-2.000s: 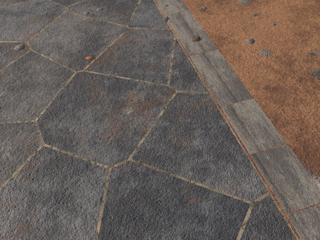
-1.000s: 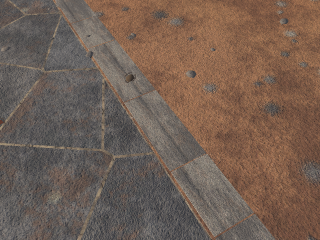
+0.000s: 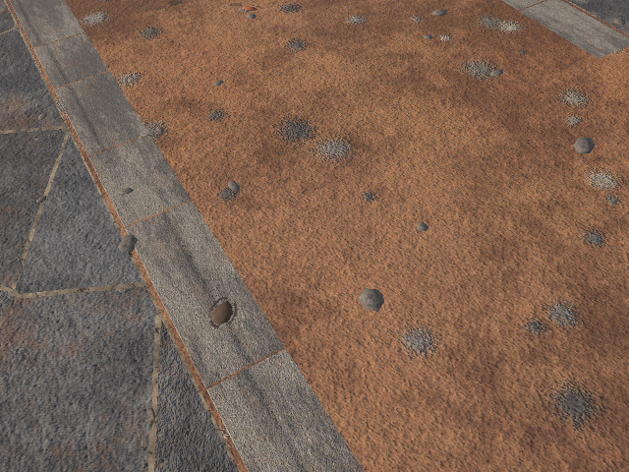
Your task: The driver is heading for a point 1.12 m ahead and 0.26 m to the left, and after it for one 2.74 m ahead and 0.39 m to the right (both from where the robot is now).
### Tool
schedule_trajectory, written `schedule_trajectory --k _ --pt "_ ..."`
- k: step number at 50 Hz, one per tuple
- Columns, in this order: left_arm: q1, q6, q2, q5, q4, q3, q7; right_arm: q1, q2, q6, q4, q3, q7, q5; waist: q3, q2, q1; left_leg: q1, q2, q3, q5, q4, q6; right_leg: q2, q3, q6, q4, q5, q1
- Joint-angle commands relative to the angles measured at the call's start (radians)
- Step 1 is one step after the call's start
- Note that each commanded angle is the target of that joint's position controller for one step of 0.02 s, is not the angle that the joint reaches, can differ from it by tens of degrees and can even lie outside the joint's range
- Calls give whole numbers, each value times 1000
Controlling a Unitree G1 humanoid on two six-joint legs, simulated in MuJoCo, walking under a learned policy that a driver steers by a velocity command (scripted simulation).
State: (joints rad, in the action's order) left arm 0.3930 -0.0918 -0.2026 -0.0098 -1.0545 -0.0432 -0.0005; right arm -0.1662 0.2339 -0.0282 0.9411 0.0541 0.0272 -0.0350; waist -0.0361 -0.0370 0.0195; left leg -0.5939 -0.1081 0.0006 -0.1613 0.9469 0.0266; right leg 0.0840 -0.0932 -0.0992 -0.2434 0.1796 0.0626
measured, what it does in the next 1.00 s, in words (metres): walks ahead: left foot, then right foot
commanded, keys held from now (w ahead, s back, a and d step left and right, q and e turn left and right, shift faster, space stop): w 0.92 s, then w+q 0.08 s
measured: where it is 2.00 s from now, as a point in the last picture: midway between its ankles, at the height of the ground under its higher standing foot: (301, 263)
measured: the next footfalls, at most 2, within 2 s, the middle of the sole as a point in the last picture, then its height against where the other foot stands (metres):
left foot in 0.26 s outside the picture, level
right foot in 0.82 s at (373, 421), level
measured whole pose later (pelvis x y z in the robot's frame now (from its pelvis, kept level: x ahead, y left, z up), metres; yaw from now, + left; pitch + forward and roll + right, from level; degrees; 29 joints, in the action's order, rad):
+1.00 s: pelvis +0.55 +0.00 +0.00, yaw +1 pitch -1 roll +0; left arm 0.26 -0.08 -0.21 -0.02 -1.01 -0.06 0.00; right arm -0.27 0.22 -0.06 0.99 0.06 0.01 -0.03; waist -0.05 -0.03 -0.01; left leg -0.46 -0.05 -0.01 -0.29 1.12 0.07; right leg 0.06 -0.12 -0.10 -0.37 0.17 0.20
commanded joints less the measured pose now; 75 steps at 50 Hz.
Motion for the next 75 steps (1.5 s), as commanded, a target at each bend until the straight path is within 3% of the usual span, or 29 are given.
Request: schedule_trajectory --k 1,8,10,12,13,14,15,16,17,20,24,29,36,38,40,41,42,43,44,47,52,62,67,68,69,70,71,73,75 --pt "20 -14 -110 1 37 -13 2 73 28 -4 -67 -2 4 7 -59 86 -8 -47 -1 35 103 -132 -18 -255 166 -102 144 -248 33" --pt "122 -6 -121 -14 -11 -14 16 230 37 -17 -130 -10 -1 12 -79 101 35 -40 45 71 100 -342 28 -302 140 -100 79 -427 -156" --pt "99 -3 -133 -18 -14 -18 22 198 48 -26 -129 -5 -5 12 -65 106 7 33 73 83 28 -385 60 -314 124 -85 8 -584 -187" --pt "65 1 -147 -16 -13 -22 22 5 72 -39 -69 13 -18 9 32 100 -81 281 138 114 0 -455 101 -287 87 -56 -219 -811 -166" --pt "52 2 -135 -10 -4 -17 19 -176 108 -50 -9 30 -28 -5 131 68 -149 530 104 73 31 -484 134 -244 55 -35 -429 -705 -44" --pt "90 0 -68 21 35 2 10 -333 209 -56 15 57 -39 -30 269 -83 -171 832 -164 -277 -89 -517 218 -145 -4 6 -775 -303 256" --pt "142 0 -73 24 29 -10 5 -326 239 -40 21 68 -27 -6 349 -209 -135 921 -319 -676 -93 -666 312 9 63 17 -1042 342 475" --pt "61 6 -125 2 40 -26 8 -203 199 -33 1 58 -22 20 206 -68 -92 798 -275 -562 -148 -678 285 -69 154 2 -1095 275 556" --pt "-12 1 -108 -3 60 -23 2 -118 127 -37 -14 39 -20 24 87 -7 -72 651 -240 -432 -127 -709 261 -108 149 1 -1058 193 567" --pt "-15 27 -53 -28 56 -18 -11 -86 32 -58 15 8 -26 20 -1 -18 5 437 -123 -213 38 -782 177 -172 137 23 -903 101 444" --pt "-104 54 -47 -31 92 -18 -24 -179 78 -79 54 13 -29 24 -21 -12 11 438 -99 -131 152 -823 190 -189 98 60 -808 19 511" --pt "-316 53 -44 -18 168 -8 -30 -261 70 -75 75 4 -29 24 -62 -16 -37 497 -63 -63 241 -842 171 -189 53 89 -549 -137 577" --pt "-460 39 -57 -12 231 -2 -26 -353 84 -68 117 6 -44 11 -77 -32 -73 691 -115 -41 434 -768 169 -141 20 39 -347 -110 558" --pt "-408 30 -70 -12 223 -10 -21 -324 97 -65 118 10 -49 7 -52 -40 -36 712 -121 -20 631 -679 150 -105 4 6 -303 -33 455" --pt "-158 14 -101 -20 141 -31 -6 -292 105 -59 115 12 -47 11 73 -15 73 661 -77 28 778 -395 118 -45 -24 -40 -212 -47 146" --pt "27 4 -166 -43 95 -53 6 -282 83 -61 90 2 -44 21 188 41 136 469 -36 54 533 -136 97 -188 132 -90 -205 -4 -125" --pt "126 8 -280 -55 83 -83 8 -393 -20 -61 63 -18 -30 64 334 278 104 96 149 112 -129 278 43 -500 632 -241 -121 84 -427" --pt "48 26 -237 -16 90 -75 1 -333 78 -59 73 10 -33 35 307 155 89 -6 156 -38 -331 383 61 -487 749 -234 -27 118 -355" --pt "-77 27 -187 -3 111 -60 -2 -246 83 -60 43 16 -31 29 143 115 43 -55 96 -52 -248 378 69 -451 573 -203 -17 126 -207" --pt "-155 5 -59 -4 97 -22 1 -219 29 -42 44 11 -20 5 9 86 -37 66 22 -52 -133 217 53 -329 307 -106 70 -53 72" --pt "-57 -28 -101 -8 60 -26 8 -133 14 3 12 12 -1 2 -33 87 -48 -5 11 -44 -12 125 25 -311 155 -85 139 -131 97" --pt "83 -23 -106 -10 25 -18 30 181 -2 -6 -120 -11 17 7 -83 89 28 -51 49 101 148 -293 55 -318 -59 -38 90 -439 -120" --pt "50 5 -163 -19 35 -33 44 13 49 -9 -92 17 9 0 37 143 -64 190 183 182 -74 -355 159 -344 -136 -20 -286 -1000 -212" --pt "37 14 -174 -15 47 -36 40 -117 77 -16 -54 34 5 -7 108 127 -122 364 206 165 -51 -428 191 -334 -151 -5 -487 -925 -142" --pt "13 13 -164 -8 81 -32 34 -265 157 -19 -22 64 -7 -22 200 47 -193 611 70 -38 -112 -485 253 -308 -156 25 -786 -630 72" --pt "52 6 -51 3 150 -13 6 -245 265 -13 -40 89 -16 -16 270 -200 -109 911 -234 -590 -56 -557 424 -79 -111 84 -1165 346 536" --pt "-88 -7 -137 -6 180 -29 1 -268 249 3 -36 85 -18 15 272 -34 -153 900 -230 -694 -81 -654 420 -73 111 75 -1229 319 662" --pt "-140 -30 -128 5 205 -24 -1 -141 160 2 -43 62 -26 23 59 60 -74 651 -169 -448 83 -699 330 -172 123 68 -1071 142 661" --pt "-105 1 -117 -27 198 -25 1 -79 111 -13 -55 45 -33 35 27 67 -5 495 -75 -304 257 -719 279 -201 125 98 -958 123 534"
